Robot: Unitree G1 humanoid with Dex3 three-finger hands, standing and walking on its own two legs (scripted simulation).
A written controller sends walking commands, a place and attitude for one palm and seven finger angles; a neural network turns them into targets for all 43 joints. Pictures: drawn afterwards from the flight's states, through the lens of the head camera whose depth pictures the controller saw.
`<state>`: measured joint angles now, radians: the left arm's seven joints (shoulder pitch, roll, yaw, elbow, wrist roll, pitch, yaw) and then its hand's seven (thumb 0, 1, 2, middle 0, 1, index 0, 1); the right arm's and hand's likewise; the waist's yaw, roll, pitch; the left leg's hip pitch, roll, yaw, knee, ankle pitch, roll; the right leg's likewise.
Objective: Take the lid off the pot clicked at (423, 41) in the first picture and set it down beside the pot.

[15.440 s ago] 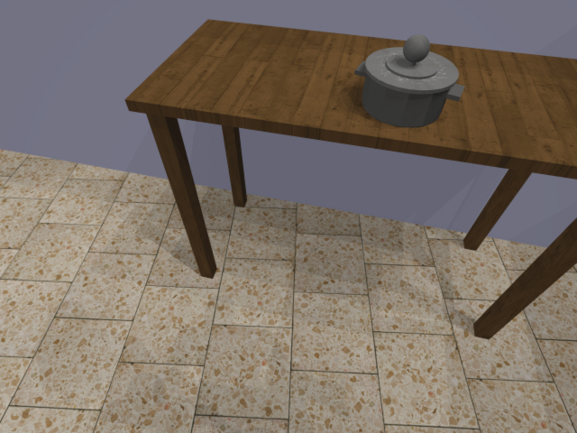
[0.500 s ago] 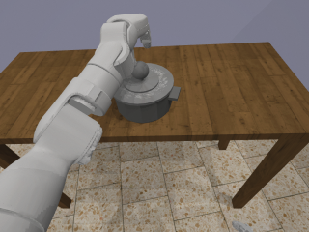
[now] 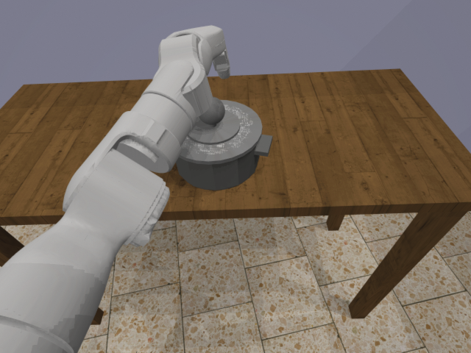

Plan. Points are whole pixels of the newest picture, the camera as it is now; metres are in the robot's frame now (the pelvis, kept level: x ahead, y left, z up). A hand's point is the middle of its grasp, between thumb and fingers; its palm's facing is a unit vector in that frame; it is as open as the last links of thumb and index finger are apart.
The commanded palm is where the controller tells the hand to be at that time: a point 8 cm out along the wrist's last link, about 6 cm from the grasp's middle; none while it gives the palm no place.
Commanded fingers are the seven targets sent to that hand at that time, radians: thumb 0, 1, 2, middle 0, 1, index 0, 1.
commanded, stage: lower the open fingers around the knob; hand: left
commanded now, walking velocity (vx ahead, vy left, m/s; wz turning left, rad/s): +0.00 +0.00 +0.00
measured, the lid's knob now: (211, 110) +0.51 +0.05 +0.17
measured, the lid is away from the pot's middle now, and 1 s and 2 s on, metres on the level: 0.00 0.00 0.00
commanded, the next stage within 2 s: close the fingers and squeeze the knob in 0.98 s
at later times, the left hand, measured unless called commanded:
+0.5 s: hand (205, 102) +0.46 +0.05 +0.22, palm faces -0.29 -0.12 -0.95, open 10.2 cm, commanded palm +0.45 +0.06 +0.26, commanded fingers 0.00 -0.41 1.66 -0.85 -0.08 -0.85 -0.08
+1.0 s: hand (207, 110) +0.48 +0.05 +0.19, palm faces -0.35 -0.09 -0.93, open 10.3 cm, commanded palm +0.47 +0.06 +0.24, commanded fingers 0.00 -0.41 1.66 -0.85 -0.08 -0.85 -0.08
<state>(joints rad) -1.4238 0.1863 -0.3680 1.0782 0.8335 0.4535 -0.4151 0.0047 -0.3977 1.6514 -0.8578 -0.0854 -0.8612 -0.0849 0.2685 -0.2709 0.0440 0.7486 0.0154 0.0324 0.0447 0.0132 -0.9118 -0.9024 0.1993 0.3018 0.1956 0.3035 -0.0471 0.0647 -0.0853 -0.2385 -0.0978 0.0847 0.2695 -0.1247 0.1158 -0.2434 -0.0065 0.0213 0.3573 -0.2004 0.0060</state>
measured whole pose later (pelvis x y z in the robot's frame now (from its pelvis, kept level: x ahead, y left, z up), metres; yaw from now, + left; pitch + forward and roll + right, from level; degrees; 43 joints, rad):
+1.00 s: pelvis +0.01 -0.01 +0.00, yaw +0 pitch +7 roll +0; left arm -1.31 0.22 -0.36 1.10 0.84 0.37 -0.40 0.00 -0.39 1.65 -0.85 -0.08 -0.85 -0.08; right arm 0.30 -0.28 0.01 0.76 0.01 0.01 0.01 0.01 -0.91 -0.90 0.20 0.30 0.20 0.30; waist -0.08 0.06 -0.10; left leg -0.29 -0.08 0.08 0.32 -0.16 0.10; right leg -0.28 0.01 0.02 0.38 -0.22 -0.01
